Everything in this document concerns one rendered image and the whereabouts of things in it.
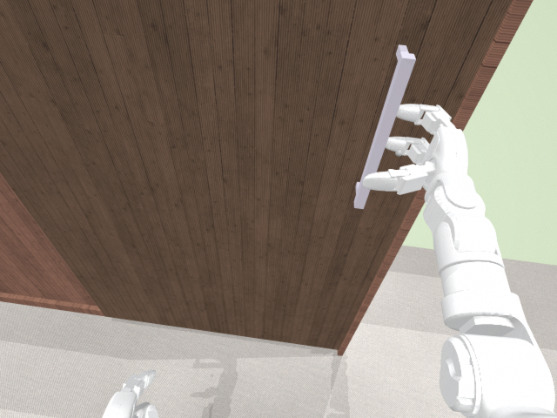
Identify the left robot hand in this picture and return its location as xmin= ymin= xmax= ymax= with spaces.
xmin=102 ymin=369 xmax=158 ymax=418

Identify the handle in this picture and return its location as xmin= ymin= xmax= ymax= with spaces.
xmin=354 ymin=44 xmax=416 ymax=209

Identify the wardrobe door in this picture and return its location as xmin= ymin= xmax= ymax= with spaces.
xmin=0 ymin=0 xmax=513 ymax=350
xmin=0 ymin=173 xmax=97 ymax=306

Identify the right robot forearm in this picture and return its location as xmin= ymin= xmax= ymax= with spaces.
xmin=423 ymin=172 xmax=555 ymax=409

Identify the right robot hand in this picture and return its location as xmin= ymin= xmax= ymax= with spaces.
xmin=362 ymin=104 xmax=468 ymax=195

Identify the robot right upper arm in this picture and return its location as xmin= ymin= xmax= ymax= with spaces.
xmin=440 ymin=334 xmax=557 ymax=418

